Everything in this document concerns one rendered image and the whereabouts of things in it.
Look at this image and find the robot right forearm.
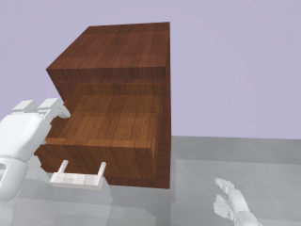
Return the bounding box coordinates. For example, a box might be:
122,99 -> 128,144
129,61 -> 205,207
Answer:
233,210 -> 262,226

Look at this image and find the cabinet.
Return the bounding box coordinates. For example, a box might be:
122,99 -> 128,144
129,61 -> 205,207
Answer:
45,22 -> 171,189

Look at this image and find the handle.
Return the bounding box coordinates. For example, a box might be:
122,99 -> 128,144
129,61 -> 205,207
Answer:
50,160 -> 106,190

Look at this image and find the robot left forearm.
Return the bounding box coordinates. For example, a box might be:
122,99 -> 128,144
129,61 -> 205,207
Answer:
0,155 -> 29,226

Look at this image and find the drawer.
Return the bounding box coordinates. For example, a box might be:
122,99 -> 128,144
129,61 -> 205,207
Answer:
33,82 -> 162,180

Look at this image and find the left robot hand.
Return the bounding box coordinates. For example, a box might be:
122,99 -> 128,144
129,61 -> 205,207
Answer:
0,98 -> 71,186

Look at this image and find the right robot hand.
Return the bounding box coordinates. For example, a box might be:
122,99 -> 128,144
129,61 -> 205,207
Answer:
214,177 -> 250,222

